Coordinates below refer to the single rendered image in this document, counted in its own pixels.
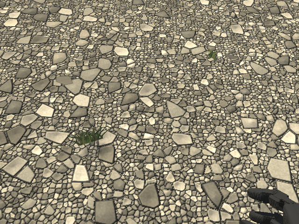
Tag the right robot hand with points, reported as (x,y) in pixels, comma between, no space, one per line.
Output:
(276,199)

